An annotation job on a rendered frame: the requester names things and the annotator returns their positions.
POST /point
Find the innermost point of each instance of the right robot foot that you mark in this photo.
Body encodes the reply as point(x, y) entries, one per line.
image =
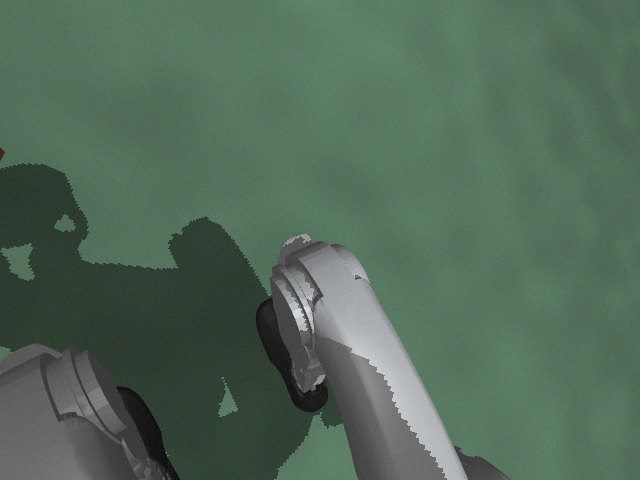
point(278, 354)

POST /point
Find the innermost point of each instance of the right robot hand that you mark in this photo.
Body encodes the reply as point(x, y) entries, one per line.
point(478, 468)

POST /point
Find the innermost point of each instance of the left robot foot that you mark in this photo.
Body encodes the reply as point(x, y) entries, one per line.
point(149, 431)

